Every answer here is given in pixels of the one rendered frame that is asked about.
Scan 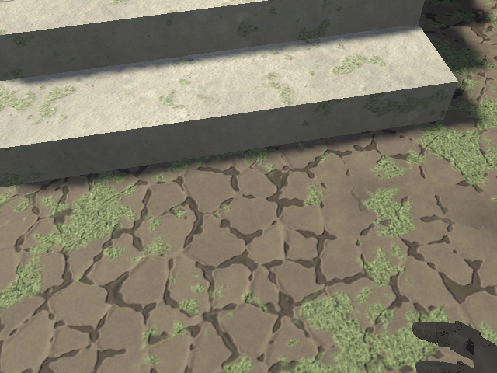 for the robot right hand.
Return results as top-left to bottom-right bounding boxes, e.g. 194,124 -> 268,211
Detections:
412,321 -> 497,373

